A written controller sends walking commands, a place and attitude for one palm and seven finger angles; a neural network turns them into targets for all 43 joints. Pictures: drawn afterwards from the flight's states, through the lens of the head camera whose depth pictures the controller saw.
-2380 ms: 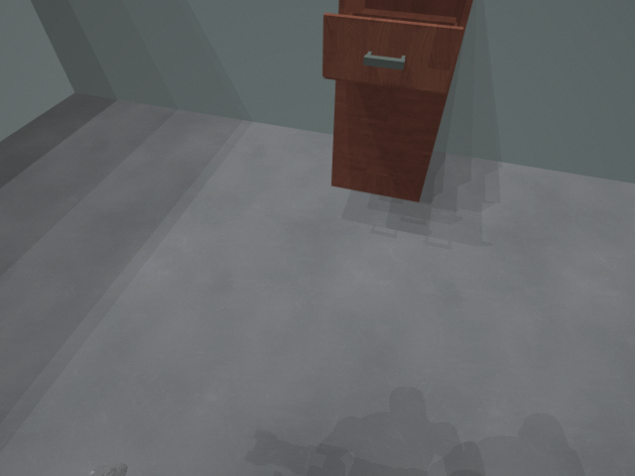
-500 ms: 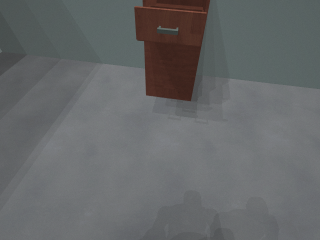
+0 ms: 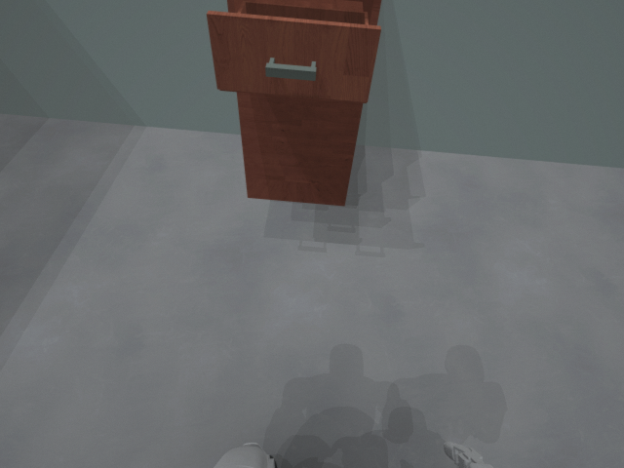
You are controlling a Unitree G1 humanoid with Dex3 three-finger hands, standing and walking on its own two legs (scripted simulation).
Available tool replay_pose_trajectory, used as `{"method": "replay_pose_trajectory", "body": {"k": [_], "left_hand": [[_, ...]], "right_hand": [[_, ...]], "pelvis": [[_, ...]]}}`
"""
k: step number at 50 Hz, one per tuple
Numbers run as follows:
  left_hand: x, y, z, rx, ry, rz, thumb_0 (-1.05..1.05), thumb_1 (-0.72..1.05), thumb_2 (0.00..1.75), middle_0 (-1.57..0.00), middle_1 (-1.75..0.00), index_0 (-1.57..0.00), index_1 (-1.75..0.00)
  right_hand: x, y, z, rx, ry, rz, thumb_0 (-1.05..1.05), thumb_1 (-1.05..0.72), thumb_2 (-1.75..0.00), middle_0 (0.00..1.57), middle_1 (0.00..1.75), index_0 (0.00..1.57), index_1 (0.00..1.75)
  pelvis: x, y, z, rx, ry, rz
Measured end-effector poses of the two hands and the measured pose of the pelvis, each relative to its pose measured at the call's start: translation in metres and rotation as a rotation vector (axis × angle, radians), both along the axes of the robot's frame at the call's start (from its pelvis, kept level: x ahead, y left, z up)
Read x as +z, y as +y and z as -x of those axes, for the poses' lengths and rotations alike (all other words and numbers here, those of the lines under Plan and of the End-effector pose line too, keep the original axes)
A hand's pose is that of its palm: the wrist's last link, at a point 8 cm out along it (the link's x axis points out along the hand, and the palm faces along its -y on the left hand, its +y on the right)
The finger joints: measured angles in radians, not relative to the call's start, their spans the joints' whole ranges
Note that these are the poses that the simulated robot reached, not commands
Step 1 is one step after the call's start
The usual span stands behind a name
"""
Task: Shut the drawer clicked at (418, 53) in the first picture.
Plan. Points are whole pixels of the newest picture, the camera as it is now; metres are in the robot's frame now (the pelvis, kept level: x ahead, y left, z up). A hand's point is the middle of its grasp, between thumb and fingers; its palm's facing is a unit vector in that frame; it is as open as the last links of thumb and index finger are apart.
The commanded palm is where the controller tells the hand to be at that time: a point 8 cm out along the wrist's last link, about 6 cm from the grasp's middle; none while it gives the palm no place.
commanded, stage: walk to a spot facing it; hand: left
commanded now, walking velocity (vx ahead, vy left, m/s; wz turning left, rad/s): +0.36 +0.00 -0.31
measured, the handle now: (291, 67) +0.93 +0.14 +0.04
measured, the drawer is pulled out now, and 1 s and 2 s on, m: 0.30 0.30 0.30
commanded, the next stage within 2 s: turn to face it in 0.52 s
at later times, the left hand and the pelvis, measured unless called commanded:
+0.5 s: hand (247, 329) +0.35 +0.14 -0.14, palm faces -0.26 -0.95 -0.18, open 7.4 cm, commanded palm none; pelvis +0.20 -0.01 +0.02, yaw -13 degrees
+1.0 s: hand (255, 289) +0.44 +0.15 -0.17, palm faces -0.12 -0.98 -0.16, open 7.4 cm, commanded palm none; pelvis +0.37 -0.02 +0.02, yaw -10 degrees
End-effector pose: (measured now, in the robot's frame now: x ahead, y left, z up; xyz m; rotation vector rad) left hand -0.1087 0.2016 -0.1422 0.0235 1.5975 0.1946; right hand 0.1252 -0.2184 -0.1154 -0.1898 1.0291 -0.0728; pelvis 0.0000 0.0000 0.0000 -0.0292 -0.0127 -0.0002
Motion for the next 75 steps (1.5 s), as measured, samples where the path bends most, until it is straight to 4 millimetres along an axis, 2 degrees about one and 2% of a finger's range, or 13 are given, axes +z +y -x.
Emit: {"method": "replay_pose_trajectory", "body": {"k": [4,8,13,23,29,32,38,43,47,55,64,68,75], "left_hand": [[-0.005,0.032,-0.069,-0.054,-0.062,-0.018,0.0,0.9,0.9,-0.2,-0.3,-0.2,-0.3],[0.009,0.052,-0.16,-0.114,-0.208,-0.041,0.0,0.91,0.9,-0.2,-0.3,-0.19,-0.29],[0.027,0.056,-0.259,-0.181,-0.337,-0.045,0.0,0.91,0.9,-0.19,-0.3,-0.19,-0.29],[0.036,0.008,-0.425,-0.39,-0.399,-0.013,0.0,0.91,0.9,-0.19,-0.3,-0.19,-0.29],[0.025,-0.04,-0.517,-0.471,-0.509,-0.01,0.0,0.91,0.9,-0.19,-0.3,-0.19,-0.29],[0.027,-0.049,-0.53,-0.46,-0.504,-0.011,0.0,0.9,0.9,-0.2,-0.3,-0.2,-0.29],[0.027,-0.04,-0.539,-0.435,-0.411,-0.034,-0.01,0.93,0.9,-0.2,-0.3,-0.2,-0.3],[0.011,-0.022,-0.55,-0.364,-0.368,-0.019,-0.01,0.92,0.9,-0.2,-0.3,-0.2,-0.3],[-0.003,-0.009,-0.554,-0.297,-0.319,-0.014,0.0,0.92,0.9,-0.2,-0.3,-0.2,-0.3],[0.017,-0.003,-0.554,-0.247,-0.265,-0.035,0.0,0.91,0.9,-0.2,-0.3,-0.19,-0.29],[0.03,-0.019,-0.556,-0.213,-0.292,-0.107,0.0,0.91,0.9,-0.2,-0.3,-0.19,-0.29],[0.033,-0.031,-0.547,-0.191,-0.31,-0.134,0.0,0.9,0.9,-0.2,-0.3,-0.19,-0.29],[0.037,-0.044,-0.524,-0.122,-0.305,-0.116,0.0,0.9,0.9,-0.2,-0.3,-0.2,-0.3]], "right_hand": [[0.003,0.01,-0.011,-0.057,0.01,0.013,0.0,-0.91,-0.9,0.2,0.3,0.2,0.3],[0.01,0.009,0.007,-0.157,0.092,0.033,-0.02,-0.94,-0.9,0.21,0.3,0.2,0.3],[0.013,0.002,0.031,-0.233,0.219,0.046,-0.02,-0.95,-0.9,0.21,0.3,0.2,0.3],[0.006,0.012,0.061,-0.419,0.446,-0.04,0.0,-0.92,-0.9,0.2,0.3,0.2,0.3],[-0.011,0.005,0.047,-0.489,0.565,-0.107,0.0,-0.91,-0.9,0.2,0.3,0.2,0.3],[-0.012,-0.013,0.005,-0.484,0.518,-0.09,0.0,-0.91,-0.9,0.2,0.3,0.2,0.3],[-0.001,-0.047,-0.114,-0.441,0.29,-0.032,0.0,-0.91,-0.9,0.2,0.3,0.2,0.3],[0.003,-0.054,-0.191,-0.363,0.204,0.025,0.0,-0.93,-0.9,0.2,0.3,0.2,0.3],[0.005,-0.047,-0.232,-0.301,0.197,0.05,0.0,-0.93,-0.9,0.2,0.3,0.2,0.3],[0.015,-0.045,-0.271,-0.25,0.213,0.044,0.0,-0.93,-0.9,0.21,0.3,0.2,0.3],[-0.003,-0.066,-0.286,-0.221,0.228,-0.016,0.0,-0.92,-0.9,0.21,0.3,0.2,0.3],[-0.015,-0.08,-0.291,-0.202,0.24,-0.04,0.0,-0.91,-0.9,0.21,0.3,0.2,0.3],[-0.005,-0.089,-0.303,-0.135,0.261,-0.016,0.0,-0.91,-0.9,0.2,0.3,0.2,0.3]], "pelvis": [[0.003,0.013,-0.031,-0.04,-0.019,-0.017],[0.017,0.022,-0.06,-0.064,-0.014,-0.022],[0.028,0.027,-0.098,-0.102,-0.001,-0.03],[0.026,0.002,-0.181,-0.2,0.006,-0.036],[0.006,-0.033,-0.233,-0.246,0.007,-0.025],[0.011,-0.04,-0.253,-0.259,0.001,-0.012],[0.022,-0.043,-0.295,-0.258,0.011,0.001],[0.015,-0.033,-0.335,-0.221,-0.005,0.032],[0.011,-0.027,-0.361,-0.195,-0.003,0.014],[0.027,-0.025,-0.382,-0.152,0.009,-0.002],[0.023,-0.05,-0.388,-0.101,-0.005,-0.035],[0.018,-0.064,-0.388,-0.065,-0.013,-0.039],[0.027,-0.069,-0.388,-0.01,-0.009,-0.043]]}}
